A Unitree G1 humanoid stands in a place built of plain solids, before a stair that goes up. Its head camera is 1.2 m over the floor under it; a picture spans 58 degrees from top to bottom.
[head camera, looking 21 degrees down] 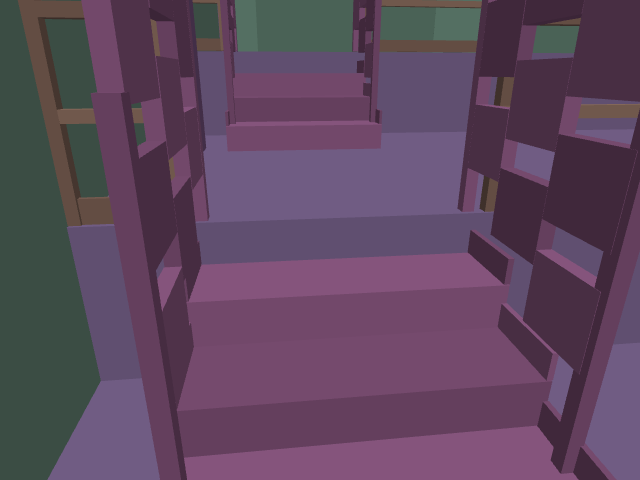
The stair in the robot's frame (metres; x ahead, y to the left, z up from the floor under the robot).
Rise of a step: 0.17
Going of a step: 0.30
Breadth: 1.12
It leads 6 degrees to the left of straight ahead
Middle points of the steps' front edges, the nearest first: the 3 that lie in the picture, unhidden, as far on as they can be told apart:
1.00 -0.14 0.34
1.29 -0.11 0.51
1.59 -0.08 0.68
